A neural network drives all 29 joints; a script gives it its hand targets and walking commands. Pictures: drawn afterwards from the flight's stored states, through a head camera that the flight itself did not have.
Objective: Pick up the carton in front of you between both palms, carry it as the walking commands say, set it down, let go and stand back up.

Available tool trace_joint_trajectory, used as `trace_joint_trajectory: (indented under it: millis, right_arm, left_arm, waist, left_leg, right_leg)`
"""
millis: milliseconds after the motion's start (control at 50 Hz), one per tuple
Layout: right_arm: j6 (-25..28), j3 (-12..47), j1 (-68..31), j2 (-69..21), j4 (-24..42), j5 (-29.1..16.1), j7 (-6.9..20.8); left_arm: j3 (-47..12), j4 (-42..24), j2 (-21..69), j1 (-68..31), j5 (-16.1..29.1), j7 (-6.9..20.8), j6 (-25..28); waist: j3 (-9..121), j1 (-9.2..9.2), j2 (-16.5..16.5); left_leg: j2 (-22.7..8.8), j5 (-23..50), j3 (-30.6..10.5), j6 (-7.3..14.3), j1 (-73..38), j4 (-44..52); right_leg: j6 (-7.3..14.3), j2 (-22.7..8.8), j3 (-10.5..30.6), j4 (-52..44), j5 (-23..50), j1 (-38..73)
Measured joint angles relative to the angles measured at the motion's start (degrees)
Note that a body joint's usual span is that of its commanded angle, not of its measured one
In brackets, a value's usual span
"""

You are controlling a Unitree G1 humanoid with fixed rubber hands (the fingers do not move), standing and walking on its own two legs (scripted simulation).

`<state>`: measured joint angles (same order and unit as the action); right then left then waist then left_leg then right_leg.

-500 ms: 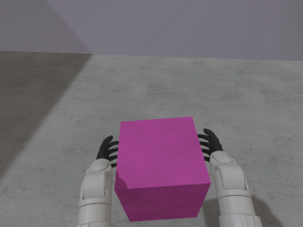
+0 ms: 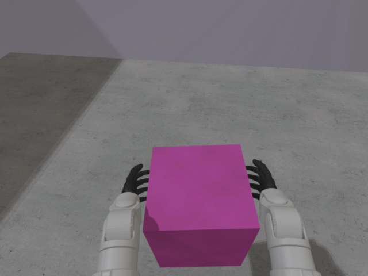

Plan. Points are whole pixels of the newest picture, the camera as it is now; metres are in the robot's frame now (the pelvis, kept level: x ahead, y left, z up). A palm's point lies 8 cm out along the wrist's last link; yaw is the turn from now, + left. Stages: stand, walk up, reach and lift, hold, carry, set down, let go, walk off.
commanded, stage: hold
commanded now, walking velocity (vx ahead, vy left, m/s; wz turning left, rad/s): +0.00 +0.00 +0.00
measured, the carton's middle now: (198, 208) +0.29 -0.01 -0.05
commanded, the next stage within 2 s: set down in 0.12 s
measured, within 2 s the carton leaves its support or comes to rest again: neither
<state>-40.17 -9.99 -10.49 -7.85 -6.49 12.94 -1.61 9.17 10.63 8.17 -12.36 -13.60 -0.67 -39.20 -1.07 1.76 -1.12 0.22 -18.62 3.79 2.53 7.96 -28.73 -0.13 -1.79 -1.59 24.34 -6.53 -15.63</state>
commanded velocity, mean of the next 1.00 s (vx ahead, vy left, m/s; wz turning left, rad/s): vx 0.00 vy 0.00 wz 0.00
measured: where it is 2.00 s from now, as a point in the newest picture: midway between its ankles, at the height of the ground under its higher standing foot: outside the picture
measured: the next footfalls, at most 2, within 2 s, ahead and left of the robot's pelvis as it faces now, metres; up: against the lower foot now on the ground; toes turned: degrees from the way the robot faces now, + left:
none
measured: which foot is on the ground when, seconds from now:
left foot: down 0.00-1.00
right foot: down 0.00-1.00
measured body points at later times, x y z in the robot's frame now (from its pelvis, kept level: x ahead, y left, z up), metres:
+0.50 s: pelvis -0.02 -0.05 -0.02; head +0.04 -0.05 +0.43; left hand +0.32 +0.15 -0.03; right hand +0.36 -0.15 -0.01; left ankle -0.03 +0.09 -0.74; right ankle +0.08 -0.15 -0.74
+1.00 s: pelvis -0.04 -0.04 -0.13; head +0.18 -0.03 +0.26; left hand +0.38 +0.15 -0.22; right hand +0.39 -0.16 -0.21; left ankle -0.03 +0.09 -0.74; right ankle +0.08 -0.15 -0.74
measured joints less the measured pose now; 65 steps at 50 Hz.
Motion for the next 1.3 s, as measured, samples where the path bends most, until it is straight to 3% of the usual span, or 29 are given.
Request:
trace_joint_trajectory:
  millis: [60, 160, 280, 400, 440, 520, 620, 780, 960, 1160, 1300]
  right_arm:
    - [0.3, 0.2, 0.5, 0.1, 0.9, -0.8, -0.7]
    - [0.5, -1.1, -3.7, -0.7, -4.6, 0.6, 0.3]
    - [0.9, -3.3, -7.4, -1.6, -8.7, 2.8, 0.8]
    - [6.2, -13.2, -15.5, -4.5, -17.1, 7.7, 0.6]
    - [8.7, -15.8, -17.8, -5.2, -19.1, 9.1, 0.6]
    - [14.8, -16.9, -20.6, -5.3, -21.2, 9.9, 0.2]
    - [22.0, -18.5, -24.0, -5.8, -23.5, 8.4, -1.2]
    - [30.8, -13.1, -23.9, -4.1, -20.1, 1.8, -5.0]
    - [29.3, -14.2, -24.7, -2.0, -19.1, -1.1, -3.5]
    - [27.6, -19.2, -34.4, 1.2, -28.0, 3.0, -0.9]
    - [27.9, -18.9, -38.4, 3.5, -27.4, 0.6, -1.0]
  left_arm:
    - [0.0, 0.1, 0.0, 0.0, 0.3, 0.2, 1.0]
    - [2.5, 1.1, 0.1, -0.7, -0.5, 0.1, 0.2]
    - [5.8, 5.0, 0.3, -3.0, -1.3, 1.0, 1.6]
    - [14.5, 19.8, 0.4, -14.0, -7.8, 4.4, 8.6]
    - [17.5, 23.0, 0.4, -17.0, -10.6, 5.4, 11.6]
    - [19.3, 25.4, -0.7, -20.4, -11.9, 5.8, 17.4]
    - [19.3, 27.7, -3.2, -24.0, -11.0, 5.6, 23.2]
    - [13.0, 26.4, -7.3, -27.1, -1.1, 3.8, 30.1]
    - [11.8, 26.9, -6.2, -28.5, 4.1, 1.3, 28.8]
    - [16.1, 31.9, -5.7, -35.5, -0.6, -0.7, 26.6]
    - [13.2, 32.8, -7.6, -40.4, 2.3, -2.4, 27.4]
  waist:
    - [-1.6, -1.26, 0.3]
    - [-2.8, -3.60, -0.1]
    - [-2.7, -1.89, -1.4]
    - [-4.1, -0.38, -0.9]
    - [-4.3, -0.80, -0.5]
    - [-5.3, -1.41, 0.3]
    - [-6.5, -1.54, 0.6]
    - [-0.8, -1.41, -0.1]
    - [9.8, 0.13, -0.8]
    - [14.4, 1.57, -1.1]
    - [12.7, 2.24, -1.3]
  left_leg:
    - [1.2, 1.3, -2.2, -0.3, -2.6, 2.0]
    - [1.6, 1.7, -5.1, -1.0, -5.1, 2.5]
    - [1.3, 1.5, -8.2, -1.9, -4.9, 1.5]
    - [1.2, -0.2, -9.6, -2.5, 1.1, -3.9]
    - [1.1, -0.9, -9.7, -2.6, 5.0, -6.4]
    - [1.2, -1.8, -10.1, -3.3, 14.2, -11.4]
    - [1.8, -2.9, -10.3, -3.6, 28.0, -18.3]
    - [3.7, -5.1, -10.0, -4.9, 53.6, -30.3]
    - [5.7, -8.6, -9.2, -4.1, 71.6, -41.4]
    - [6.7, -12.4, -8.1, -3.7, 84.6, -52.5]
    - [8.0, -14.3, -7.5, -4.0, 94.0, -60.4]
  right_leg:
    - [-2.2, 0.7, 4.3, -1.0, 0.0, 2.9]
    - [-1.9, 1.4, 4.8, -0.2, -1.3, 5.7]
    - [-0.8, 1.8, 2.7, 0.0, -2.1, 6.8]
    - [0.2, 2.9, 2.5, 5.5, -4.0, 1.1]
    - [0.5, 3.3, 2.7, 7.8, -4.4, -2.9]
    - [1.0, 3.9, 2.9, 12.5, -4.9, -12.2]
    - [1.1, 4.4, 3.3, 18.7, -5.4, -25.9]
    - [0.0, 4.4, 4.6, 30.1, -6.9, -51.5]
    - [-1.4, 4.1, 6.0, 41.2, -10.6, -69.6]
    - [-2.6, 4.9, 7.0, 51.9, -13.8, -82.8]
    - [-3.2, 5.1, 7.7, 60.1, -15.7, -92.3]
